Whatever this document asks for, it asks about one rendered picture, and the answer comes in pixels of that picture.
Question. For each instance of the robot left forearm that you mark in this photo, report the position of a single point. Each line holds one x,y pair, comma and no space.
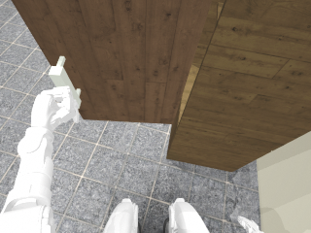
34,177

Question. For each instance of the robot left hand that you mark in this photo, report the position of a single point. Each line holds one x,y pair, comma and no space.
49,114

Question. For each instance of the robot left thigh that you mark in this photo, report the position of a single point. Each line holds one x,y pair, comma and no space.
123,219

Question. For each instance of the right robot shin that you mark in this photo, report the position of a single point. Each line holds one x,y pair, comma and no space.
170,229

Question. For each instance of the handle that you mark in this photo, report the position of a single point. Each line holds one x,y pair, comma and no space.
60,78

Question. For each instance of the cupboard door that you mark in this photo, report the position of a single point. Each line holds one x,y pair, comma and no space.
130,58

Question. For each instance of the robot left upper arm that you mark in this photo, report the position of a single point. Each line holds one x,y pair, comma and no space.
36,219

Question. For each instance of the robot right hand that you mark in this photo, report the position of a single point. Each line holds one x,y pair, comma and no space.
249,225

